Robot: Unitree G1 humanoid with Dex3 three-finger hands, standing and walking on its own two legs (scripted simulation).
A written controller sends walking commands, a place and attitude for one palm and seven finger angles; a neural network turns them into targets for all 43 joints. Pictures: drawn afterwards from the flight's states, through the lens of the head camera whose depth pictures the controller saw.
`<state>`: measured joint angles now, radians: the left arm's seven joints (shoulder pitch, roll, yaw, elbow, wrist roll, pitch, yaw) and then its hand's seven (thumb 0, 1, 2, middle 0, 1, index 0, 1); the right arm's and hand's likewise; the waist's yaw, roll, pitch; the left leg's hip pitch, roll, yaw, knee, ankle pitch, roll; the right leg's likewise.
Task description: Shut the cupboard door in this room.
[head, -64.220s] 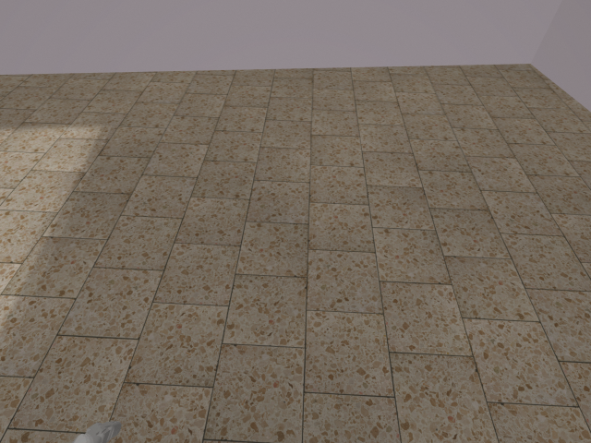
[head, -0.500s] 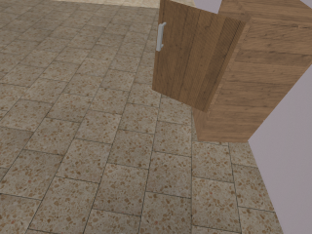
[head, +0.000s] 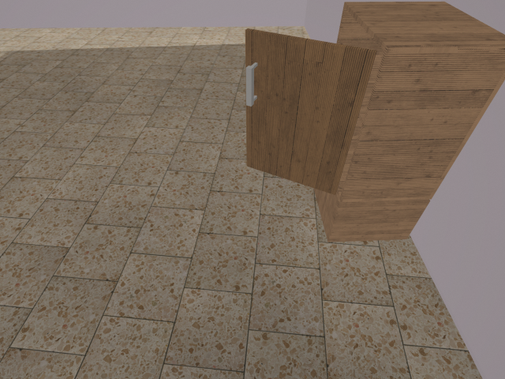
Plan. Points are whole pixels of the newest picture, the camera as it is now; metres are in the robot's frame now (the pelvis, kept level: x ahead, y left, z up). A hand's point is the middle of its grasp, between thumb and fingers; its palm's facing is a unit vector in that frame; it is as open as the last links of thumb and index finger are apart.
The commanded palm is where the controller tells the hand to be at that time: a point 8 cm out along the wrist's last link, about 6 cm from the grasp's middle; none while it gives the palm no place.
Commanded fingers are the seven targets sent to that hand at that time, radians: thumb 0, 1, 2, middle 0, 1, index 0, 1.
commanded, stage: let the arm hang, fingers relaxed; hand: left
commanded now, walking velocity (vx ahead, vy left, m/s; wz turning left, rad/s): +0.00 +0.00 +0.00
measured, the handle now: (252, 84) +1.07 +0.05 -0.03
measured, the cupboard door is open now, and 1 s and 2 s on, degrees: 61 61 61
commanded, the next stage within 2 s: look to check the result in 0.20 s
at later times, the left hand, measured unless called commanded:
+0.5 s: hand out of the picture -0.01 +0.15 -0.18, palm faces +0.03 -0.98 -0.18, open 7.3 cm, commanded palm none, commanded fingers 0.00 0.90 0.90 -0.20 -0.30 -0.20 -0.30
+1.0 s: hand out of the picture +0.03 +0.15 -0.18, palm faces +0.03 -0.98 -0.19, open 7.3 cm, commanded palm none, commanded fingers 0.00 0.90 0.90 -0.20 -0.30 -0.20 -0.30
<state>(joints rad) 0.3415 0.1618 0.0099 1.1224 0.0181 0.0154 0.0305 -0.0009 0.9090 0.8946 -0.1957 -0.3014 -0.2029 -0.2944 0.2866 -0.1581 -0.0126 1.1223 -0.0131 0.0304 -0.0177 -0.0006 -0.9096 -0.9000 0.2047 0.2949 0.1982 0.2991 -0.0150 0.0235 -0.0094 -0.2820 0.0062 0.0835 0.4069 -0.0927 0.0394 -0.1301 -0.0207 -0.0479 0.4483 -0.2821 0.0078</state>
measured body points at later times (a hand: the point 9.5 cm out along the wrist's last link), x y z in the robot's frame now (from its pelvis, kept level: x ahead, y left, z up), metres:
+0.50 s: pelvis +0.02 -0.01 +0.00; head +0.03 -0.01 +0.45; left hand -0.01 +0.20 -0.16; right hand +0.00 -0.22 -0.16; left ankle +0.08 +0.09 -0.74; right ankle -0.02 -0.12 -0.74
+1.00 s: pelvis +0.04 -0.02 +0.00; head +0.05 -0.02 +0.45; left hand +0.03 +0.20 -0.16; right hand +0.05 -0.25 -0.16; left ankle +0.08 +0.09 -0.74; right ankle -0.02 -0.12 -0.74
